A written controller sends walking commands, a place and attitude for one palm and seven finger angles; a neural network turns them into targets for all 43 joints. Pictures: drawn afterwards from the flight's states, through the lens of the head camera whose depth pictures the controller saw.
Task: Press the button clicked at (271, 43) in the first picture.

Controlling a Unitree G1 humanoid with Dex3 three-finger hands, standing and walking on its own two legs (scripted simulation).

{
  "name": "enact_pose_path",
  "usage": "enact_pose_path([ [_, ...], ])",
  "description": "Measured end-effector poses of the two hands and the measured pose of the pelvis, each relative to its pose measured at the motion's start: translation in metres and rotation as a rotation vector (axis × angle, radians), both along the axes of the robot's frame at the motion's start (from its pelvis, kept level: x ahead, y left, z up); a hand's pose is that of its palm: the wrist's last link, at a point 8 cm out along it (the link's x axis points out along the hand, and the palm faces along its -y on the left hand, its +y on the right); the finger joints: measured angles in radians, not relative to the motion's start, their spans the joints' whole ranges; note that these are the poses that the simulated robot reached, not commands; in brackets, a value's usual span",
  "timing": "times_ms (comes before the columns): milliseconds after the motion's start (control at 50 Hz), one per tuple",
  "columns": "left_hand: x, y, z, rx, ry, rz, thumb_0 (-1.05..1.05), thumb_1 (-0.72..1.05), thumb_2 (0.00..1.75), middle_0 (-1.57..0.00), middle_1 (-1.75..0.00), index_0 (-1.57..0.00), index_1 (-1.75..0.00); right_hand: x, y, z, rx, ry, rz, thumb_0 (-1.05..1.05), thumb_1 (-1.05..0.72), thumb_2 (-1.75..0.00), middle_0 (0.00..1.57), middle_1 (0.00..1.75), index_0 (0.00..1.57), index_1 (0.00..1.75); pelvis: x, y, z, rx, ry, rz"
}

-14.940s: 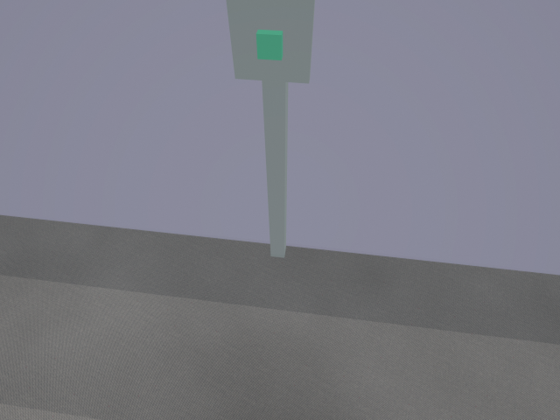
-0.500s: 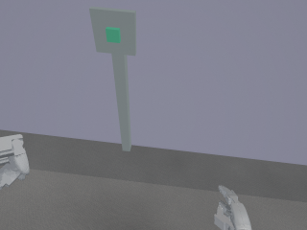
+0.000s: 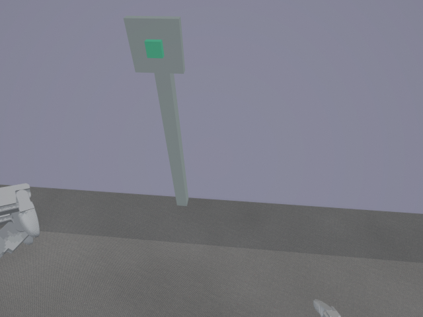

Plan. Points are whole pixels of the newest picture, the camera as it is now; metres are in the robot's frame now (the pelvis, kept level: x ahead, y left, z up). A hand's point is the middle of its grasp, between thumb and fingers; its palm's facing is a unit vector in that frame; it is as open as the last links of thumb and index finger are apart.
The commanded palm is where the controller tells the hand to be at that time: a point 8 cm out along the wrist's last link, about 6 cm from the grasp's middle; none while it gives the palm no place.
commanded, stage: stop stepping back and stand still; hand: left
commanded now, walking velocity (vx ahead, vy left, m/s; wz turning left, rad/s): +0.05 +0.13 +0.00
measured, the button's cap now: (154, 48) +0.89 +0.22 +0.17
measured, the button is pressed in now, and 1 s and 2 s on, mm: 0 0 0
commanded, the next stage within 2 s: let the arm hang, fingers relaxed in 0.22 s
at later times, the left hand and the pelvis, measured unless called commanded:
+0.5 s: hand (96, 311) +0.16 +0.22 -0.04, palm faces +0.13 -0.92 -0.38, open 3.0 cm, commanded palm none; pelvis -0.02 -0.01 +0.00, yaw +5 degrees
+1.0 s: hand out of the picture -0.04 +0.21 -0.15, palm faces +0.11 -0.95 -0.28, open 6.4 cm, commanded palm none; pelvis -0.02 +0.00 +0.02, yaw +4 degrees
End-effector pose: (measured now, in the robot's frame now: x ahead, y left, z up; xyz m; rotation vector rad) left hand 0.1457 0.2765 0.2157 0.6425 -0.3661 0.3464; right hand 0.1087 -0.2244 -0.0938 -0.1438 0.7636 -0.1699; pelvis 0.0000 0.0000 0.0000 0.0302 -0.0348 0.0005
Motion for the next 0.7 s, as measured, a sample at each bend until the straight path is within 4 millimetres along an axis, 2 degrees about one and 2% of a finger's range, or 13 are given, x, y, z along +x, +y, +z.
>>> enact_pose_path([
  [60, -0.005, -0.003, -0.015, -0.057, 0.058, 0.022, 0.01, 0.89, 0.90, -1.31, -1.50, -1.31, -1.50, 0.002, -0.008, -0.008, -0.005, 0.055, 0.027, 0.01, -0.90, -0.90, 0.20, 0.30, 0.20, 0.30, -0.008, -0.003, 0.001, 0.000, -0.011, 0.001],
  [120, -0.011, -0.007, -0.021, -0.114, 0.097, 0.036, 0.01, 0.89, 0.90, -1.31, -1.50, -1.31, -1.50, 0.005, -0.015, 0.004, -0.022, 0.056, 0.023, 0.01, -0.90, -0.90, 0.20, 0.30, 0.20, 0.30, -0.008, -0.007, 0.010, 0.010, 0.003, -0.003],
  [260, -0.015, -0.016, -0.004, -0.134, 0.029, -0.001, 0.02, 0.89, 0.90, -1.31, -1.50, -1.31, -1.50, 0.023, -0.030, 0.047, -0.126, -0.048, 0.035, 0.01, -0.91, -0.90, 0.20, 0.30, 0.20, 0.30, -0.005, -0.010, 0.024, 0.015, 0.038, 0.003],
  [320, -0.012, -0.013, 0.001, -0.106, -0.025, -0.019, 0.02, 0.89, 0.90, -1.31, -1.50, -1.31, -1.50, 0.035, -0.034, 0.053, -0.156, -0.109, 0.039, 0.01, -0.91, -0.90, 0.20, 0.30, 0.20, 0.30, -0.007, -0.006, 0.016, -0.011, 0.032, 0.015],
  [340, -0.007, -0.011, -0.005, -0.098, -0.005, -0.024, 0.01, 0.89, 0.90, -1.31, -1.50, -1.31, -1.50, 0.038, -0.034, 0.051, -0.146, -0.115, 0.058, 0.01, -0.91, -0.90, 0.20, 0.30, 0.20, 0.30, -0.009, -0.005, 0.015, -0.010, 0.028, 0.032],
  [380, 0.010, -0.002, -0.044, -0.153, 0.172, 0.003, 0.01, 0.89, 0.90, -1.30, -1.49, -1.31, -1.49, 0.042, -0.036, 0.038, -0.116, -0.078, 0.102, 0.01, -0.91, -0.90, 0.20, 0.30, 0.20, 0.30, -0.012, -0.003, 0.012, -0.006, 0.024, 0.065],
  [420, 0.020, 0.003, -0.103, -0.254, 0.414, 0.065, 0.00, 0.90, 0.90, -1.28, -1.47, -1.29, -1.48, 0.043, -0.036, 0.022, -0.085, -0.030, 0.115, 0.00, -0.91, -0.90, 0.20, 0.30, 0.20, 0.30, -0.013, -0.002, 0.009, 0.001, 0.028, 0.080],
  [440, 0.018, 0.003, -0.135, -0.302, 0.534, 0.095, 0.00, 0.90, 0.90, -1.26, -1.46, -1.27, -1.46, 0.041, -0.035, 0.014, -0.068, -0.007, 0.116, 0.00, -0.91, -0.90, 0.20, 0.30, 0.20, 0.30, -0.014, -0.004, 0.006, 0.008, 0.025, 0.077],
  [500, -0.010, -0.013, -0.224, -0.442, 0.881, 0.153, 0.01, 0.91, 0.90, -1.20, -1.40, -1.21, -1.40, 0.025, -0.029, -0.003, -0.026, 0.082, 0.111, 0.00, -0.91, -0.90, 0.20, 0.30, 0.20, 0.30, -0.016, -0.008, 0.004, 0.002, 0.003, 0.085],
  [560, -0.059, -0.039, -0.290, -0.566, 1.164, 0.184, 0.01, 0.91, 0.90, -1.11, -1.31, -1.12, -1.31, -0.008, -0.024, -0.015, -0.014, 0.213, 0.109, 0.00, -0.91, -0.90, 0.20, 0.30, 0.20, 0.30, -0.019, -0.011, 0.004, -0.013, -0.008, 0.087],
  [580, -0.077, -0.048, -0.307, -0.602, 1.247, 0.193, 0.01, 0.91, 0.90, -1.08, -1.28, -1.09, -1.28, -0.021, -0.022, -0.018, -0.011, 0.263, 0.104, 0.00, -0.91, -0.90, 0.20, 0.30, 0.20, 0.30, -0.020, -0.011, 0.005, -0.015, -0.010, 0.084],
  [620, -0.107, -0.048, -0.324, -0.637, 1.327, 0.281, 0.02, 0.91, 0.89, -1.00, -1.24, -1.03, -1.21, -0.051, -0.018, -0.023, -0.006, 0.373, 0.099, 0.00, -0.91, -0.90, 0.20, 0.30, 0.20, 0.30, -0.022, -0.014, 0.007, -0.020, -0.006, 0.085],
  [700, -0.161, -0.039, -0.333, -0.677, 1.489, 0.380, 0.02, 0.91, 0.89, -0.86, -1.11, -0.89, -1.07, -0.108, -0.012, -0.029, 0.011, 0.579, 0.089, 0.00, -0.91, -0.90, 0.20, 0.30, 0.20, 0.30, -0.023, -0.015, 0.013, -0.032, 0.013, 0.086],
])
